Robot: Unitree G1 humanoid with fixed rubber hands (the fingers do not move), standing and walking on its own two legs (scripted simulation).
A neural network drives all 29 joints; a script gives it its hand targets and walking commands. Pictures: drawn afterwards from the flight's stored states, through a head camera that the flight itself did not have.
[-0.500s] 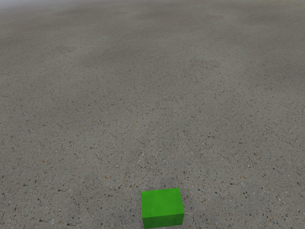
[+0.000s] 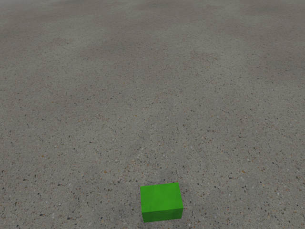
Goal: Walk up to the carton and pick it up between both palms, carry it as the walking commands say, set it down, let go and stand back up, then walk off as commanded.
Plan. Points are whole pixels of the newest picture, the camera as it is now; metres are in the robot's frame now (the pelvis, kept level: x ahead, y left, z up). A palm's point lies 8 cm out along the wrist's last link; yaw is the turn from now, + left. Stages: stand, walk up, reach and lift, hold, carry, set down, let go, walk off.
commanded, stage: walk off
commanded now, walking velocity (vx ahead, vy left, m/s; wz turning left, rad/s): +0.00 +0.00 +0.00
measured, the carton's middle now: (161, 202) +0.43 +0.01 -0.69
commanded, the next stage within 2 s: none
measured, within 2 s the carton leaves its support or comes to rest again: neither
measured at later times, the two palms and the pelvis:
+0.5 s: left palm out of the picture +0.01 +0.33 -0.12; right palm out of the picture +0.03 -0.23 -0.14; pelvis -0.01 +0.05 +0.00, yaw +2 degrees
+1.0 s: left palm out of the picture -0.06 +0.44 -0.14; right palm out of the picture +0.00 -0.05 -0.17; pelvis -0.05 +0.18 -0.02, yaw +2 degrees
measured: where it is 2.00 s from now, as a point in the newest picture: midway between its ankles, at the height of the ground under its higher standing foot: outside the picture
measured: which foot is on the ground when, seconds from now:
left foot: down 0.00-0.26, up 0.28-0.64, down 0.66-0.94, up 0.96-1.00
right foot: down 0.00-0.66, up 0.68-0.92, down 0.94-1.00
